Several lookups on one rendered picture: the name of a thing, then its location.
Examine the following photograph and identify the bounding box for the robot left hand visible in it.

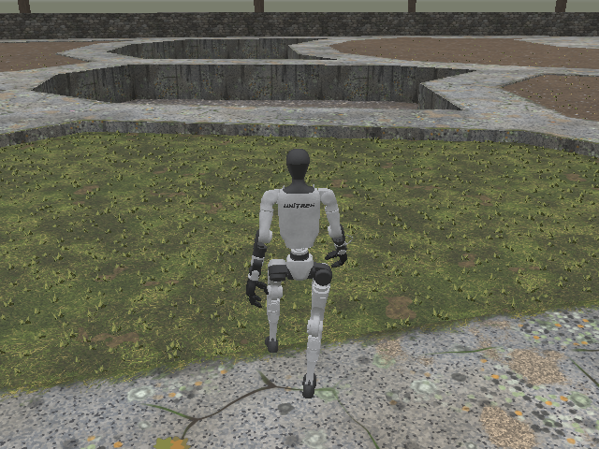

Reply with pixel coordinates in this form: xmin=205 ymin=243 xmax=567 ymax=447
xmin=246 ymin=279 xmax=269 ymax=308

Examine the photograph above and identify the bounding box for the robot right forearm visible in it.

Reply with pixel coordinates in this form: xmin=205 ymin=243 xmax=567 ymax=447
xmin=332 ymin=224 xmax=347 ymax=255

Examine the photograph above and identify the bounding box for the robot left forearm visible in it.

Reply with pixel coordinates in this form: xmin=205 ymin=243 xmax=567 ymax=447
xmin=248 ymin=229 xmax=268 ymax=281

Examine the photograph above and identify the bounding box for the left robot thigh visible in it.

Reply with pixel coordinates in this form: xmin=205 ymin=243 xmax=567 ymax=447
xmin=268 ymin=259 xmax=287 ymax=300

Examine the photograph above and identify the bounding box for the robot left upper arm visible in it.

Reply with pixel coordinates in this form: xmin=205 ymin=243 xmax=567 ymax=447
xmin=258 ymin=189 xmax=279 ymax=243

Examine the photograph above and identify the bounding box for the robot right hand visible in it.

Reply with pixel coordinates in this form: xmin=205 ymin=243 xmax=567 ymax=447
xmin=325 ymin=249 xmax=347 ymax=268

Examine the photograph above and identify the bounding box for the robot right upper arm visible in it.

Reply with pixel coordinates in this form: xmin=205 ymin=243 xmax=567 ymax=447
xmin=318 ymin=188 xmax=343 ymax=238

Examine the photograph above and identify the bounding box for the robot right foot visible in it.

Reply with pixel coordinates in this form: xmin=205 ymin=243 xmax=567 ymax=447
xmin=302 ymin=373 xmax=316 ymax=398

